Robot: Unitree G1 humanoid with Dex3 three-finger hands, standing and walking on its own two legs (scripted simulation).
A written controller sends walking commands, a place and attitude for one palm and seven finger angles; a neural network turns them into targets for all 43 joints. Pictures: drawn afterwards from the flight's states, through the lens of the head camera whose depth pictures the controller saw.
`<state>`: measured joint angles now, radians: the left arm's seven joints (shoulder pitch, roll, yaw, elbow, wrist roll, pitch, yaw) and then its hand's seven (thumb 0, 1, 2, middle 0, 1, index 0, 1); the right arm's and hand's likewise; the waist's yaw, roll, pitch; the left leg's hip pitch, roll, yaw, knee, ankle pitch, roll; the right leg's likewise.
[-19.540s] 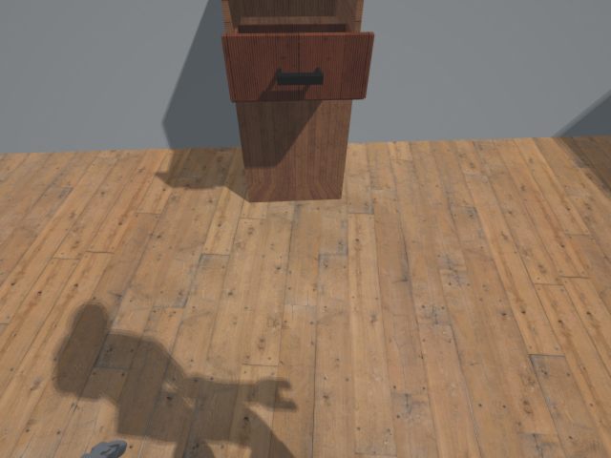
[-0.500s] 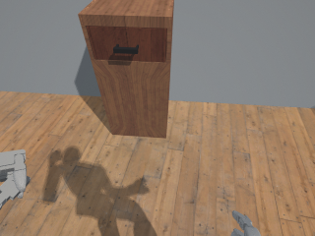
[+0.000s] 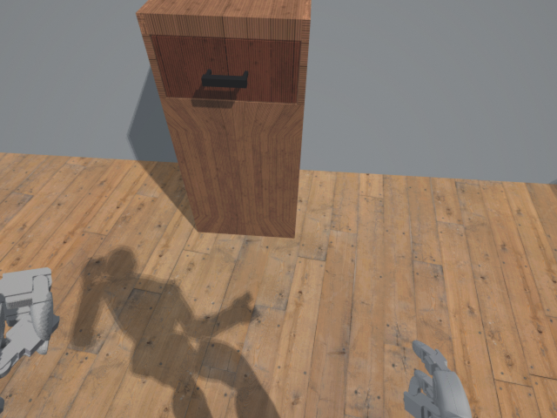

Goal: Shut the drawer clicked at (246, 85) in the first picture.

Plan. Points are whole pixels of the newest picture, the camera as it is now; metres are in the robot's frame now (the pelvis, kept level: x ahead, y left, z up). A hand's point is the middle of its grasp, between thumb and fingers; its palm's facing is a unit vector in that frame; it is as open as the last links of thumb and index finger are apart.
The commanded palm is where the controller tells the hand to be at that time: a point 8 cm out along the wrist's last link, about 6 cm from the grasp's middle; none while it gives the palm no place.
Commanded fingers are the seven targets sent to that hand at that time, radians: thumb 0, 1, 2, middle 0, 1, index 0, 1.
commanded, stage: let the arm hang, fingers relaxed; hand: left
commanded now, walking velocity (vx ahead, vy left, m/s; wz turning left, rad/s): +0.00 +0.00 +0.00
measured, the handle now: (226, 77) +0.95 +0.20 +0.01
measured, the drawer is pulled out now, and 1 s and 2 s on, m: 0.00 0.00 0.00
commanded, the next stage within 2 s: look to check the result in 1.10 s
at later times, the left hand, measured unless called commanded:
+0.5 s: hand out of the picture -0.04 +0.21 -0.17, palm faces +0.02 -0.97 -0.25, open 4.5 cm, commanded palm none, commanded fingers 0.00 0.90 0.90 -0.36 -0.47 -0.36 -0.47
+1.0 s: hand out of the picture +0.03 +0.18 -0.17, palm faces +0.02 -0.97 -0.22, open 7.4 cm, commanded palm none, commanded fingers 0.00 0.90 0.90 -0.20 -0.30 -0.20 -0.30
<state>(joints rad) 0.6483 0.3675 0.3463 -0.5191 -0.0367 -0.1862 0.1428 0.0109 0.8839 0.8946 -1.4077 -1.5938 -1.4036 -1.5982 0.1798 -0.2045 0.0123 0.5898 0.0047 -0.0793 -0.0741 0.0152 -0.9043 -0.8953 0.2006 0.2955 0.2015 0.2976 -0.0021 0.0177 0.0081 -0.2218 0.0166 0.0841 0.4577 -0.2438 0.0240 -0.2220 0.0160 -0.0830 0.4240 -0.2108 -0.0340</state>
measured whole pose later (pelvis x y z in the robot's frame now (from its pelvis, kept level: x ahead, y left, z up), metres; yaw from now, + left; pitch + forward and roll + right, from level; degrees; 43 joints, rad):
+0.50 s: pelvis -0.02 +0.01 +0.00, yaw +2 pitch +0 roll -1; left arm 0.30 0.23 0.00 1.04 0.02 0.03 0.01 0.01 0.90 0.89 -0.72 -0.90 -0.72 -0.88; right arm 0.30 -0.20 0.00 1.04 -0.02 0.04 -0.01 0.01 -0.91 -0.90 0.20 0.29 0.20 0.30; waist 0.01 0.01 0.07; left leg -0.25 0.00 0.06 0.46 -0.21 0.04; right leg -0.24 0.00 -0.11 0.42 -0.18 -0.03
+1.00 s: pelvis -0.01 +0.00 +0.00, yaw +1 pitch -1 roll +0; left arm 0.18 0.17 0.00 1.13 0.01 0.00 0.02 0.00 0.90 0.89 -0.21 -0.30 -0.20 -0.31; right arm 0.23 -0.18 0.00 1.12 -0.01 0.01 -0.02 0.01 -0.91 -0.90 0.20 0.29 0.20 0.30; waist -0.01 0.03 0.03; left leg -0.16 -0.01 0.07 0.38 -0.19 0.03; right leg -0.18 0.00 -0.09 0.39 -0.19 -0.04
